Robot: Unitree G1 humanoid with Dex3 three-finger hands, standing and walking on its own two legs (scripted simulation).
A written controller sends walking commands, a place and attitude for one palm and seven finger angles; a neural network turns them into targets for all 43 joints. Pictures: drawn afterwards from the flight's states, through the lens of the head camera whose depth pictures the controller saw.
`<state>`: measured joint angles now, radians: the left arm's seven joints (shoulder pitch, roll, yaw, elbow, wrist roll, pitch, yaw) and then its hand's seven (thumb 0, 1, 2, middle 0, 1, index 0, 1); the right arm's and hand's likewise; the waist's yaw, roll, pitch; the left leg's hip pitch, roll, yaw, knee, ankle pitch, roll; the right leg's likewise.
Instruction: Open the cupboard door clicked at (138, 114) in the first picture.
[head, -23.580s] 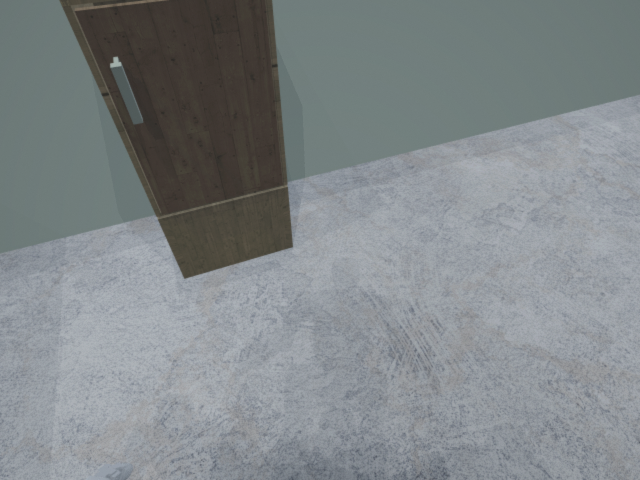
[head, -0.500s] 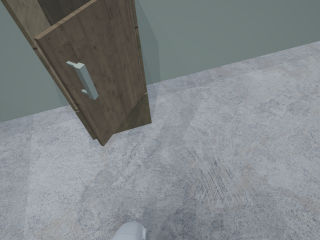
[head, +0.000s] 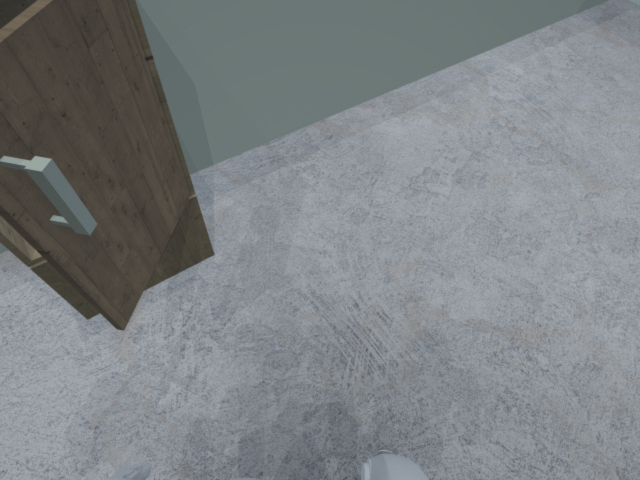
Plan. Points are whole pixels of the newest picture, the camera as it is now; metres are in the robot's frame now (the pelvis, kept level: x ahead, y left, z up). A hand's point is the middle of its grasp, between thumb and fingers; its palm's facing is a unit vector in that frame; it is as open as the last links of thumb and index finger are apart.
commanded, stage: walk to a spot facing it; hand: left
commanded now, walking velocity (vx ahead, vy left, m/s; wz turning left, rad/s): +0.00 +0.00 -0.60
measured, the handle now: (51, 196) +0.44 +0.43 +0.02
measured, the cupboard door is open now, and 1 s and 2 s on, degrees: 44 44 44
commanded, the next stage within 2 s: turn to face it in 1.82 s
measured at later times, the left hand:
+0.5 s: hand (220, 443) +0.17 +0.16 -0.18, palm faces -0.30 -0.94 -0.18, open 7.4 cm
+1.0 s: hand (371, 336) +0.35 -0.06 -0.17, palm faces -0.56 -0.80 -0.21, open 7.4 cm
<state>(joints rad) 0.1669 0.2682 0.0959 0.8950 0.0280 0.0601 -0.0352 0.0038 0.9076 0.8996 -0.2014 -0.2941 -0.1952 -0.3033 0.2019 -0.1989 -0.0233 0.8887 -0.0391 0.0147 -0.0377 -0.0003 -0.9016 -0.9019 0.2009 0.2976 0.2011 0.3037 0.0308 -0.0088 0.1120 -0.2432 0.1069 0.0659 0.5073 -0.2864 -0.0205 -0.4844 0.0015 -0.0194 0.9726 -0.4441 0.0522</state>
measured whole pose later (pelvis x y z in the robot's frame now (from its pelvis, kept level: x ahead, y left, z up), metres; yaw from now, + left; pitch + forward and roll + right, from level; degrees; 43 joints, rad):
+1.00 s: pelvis +0.16 -0.16 -0.01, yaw -33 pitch +1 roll +1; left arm 0.13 0.17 0.06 0.96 0.02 -0.04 -0.01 0.00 0.91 0.90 -0.20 -0.29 -0.20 -0.30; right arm 0.32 -0.17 -0.05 1.05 -0.03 0.00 -0.01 0.01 -0.91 -0.90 0.20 0.30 0.20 0.30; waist -0.05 0.01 0.11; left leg -0.47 0.16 0.07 1.19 -0.35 -0.05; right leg -0.32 0.04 -0.12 0.54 -0.25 -0.10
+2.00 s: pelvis +0.51 -0.48 +0.00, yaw -42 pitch +1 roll +1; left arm 0.21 0.18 0.05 1.04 0.02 -0.07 0.02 0.00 0.95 0.90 -0.20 -0.29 -0.20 -0.30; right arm 0.30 -0.16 -0.04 1.07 -0.02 -0.01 0.00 0.00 -0.91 -0.90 0.19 0.30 0.19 0.30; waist -0.04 -0.01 0.05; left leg -0.51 0.12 0.08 0.97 -0.30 -0.03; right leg -0.18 -0.02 -0.16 0.42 -0.25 -0.05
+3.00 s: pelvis +0.63 -0.63 -0.01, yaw -7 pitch +1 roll +1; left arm 0.18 0.25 0.07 0.90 0.02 0.06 0.01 0.01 0.91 0.90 -0.20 -0.29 -0.20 -0.30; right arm 0.12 -0.25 -0.05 0.88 -0.03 0.04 0.01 0.00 -0.90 -0.90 0.20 0.30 0.20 0.30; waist 0.01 -0.02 0.11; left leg -0.34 0.00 0.01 0.58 -0.27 -0.01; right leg -0.47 -0.08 -0.03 1.03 -0.48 0.08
